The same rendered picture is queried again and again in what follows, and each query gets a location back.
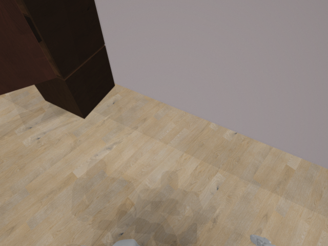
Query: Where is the right robot hand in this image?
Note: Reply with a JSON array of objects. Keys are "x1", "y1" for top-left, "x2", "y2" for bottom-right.
[{"x1": 250, "y1": 235, "x2": 275, "y2": 246}]

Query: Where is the cupboard door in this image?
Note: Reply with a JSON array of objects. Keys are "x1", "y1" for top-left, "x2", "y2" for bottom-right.
[{"x1": 0, "y1": 0, "x2": 57, "y2": 95}]

